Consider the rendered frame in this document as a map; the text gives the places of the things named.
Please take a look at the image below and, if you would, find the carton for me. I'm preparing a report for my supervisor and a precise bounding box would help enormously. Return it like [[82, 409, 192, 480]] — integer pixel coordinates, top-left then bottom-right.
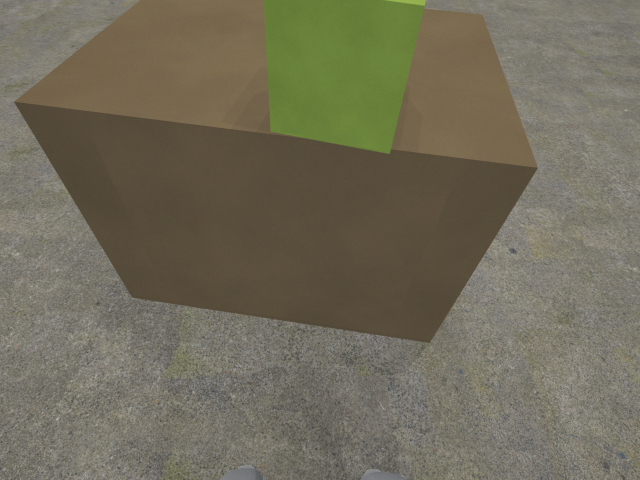
[[264, 0, 426, 154]]

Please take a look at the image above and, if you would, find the right robot shin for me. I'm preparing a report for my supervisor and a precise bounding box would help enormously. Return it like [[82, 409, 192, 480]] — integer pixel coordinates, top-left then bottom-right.
[[362, 469, 381, 478]]

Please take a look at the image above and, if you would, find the pedestal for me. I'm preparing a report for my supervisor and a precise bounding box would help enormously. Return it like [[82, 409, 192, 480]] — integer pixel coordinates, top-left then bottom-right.
[[14, 0, 538, 343]]

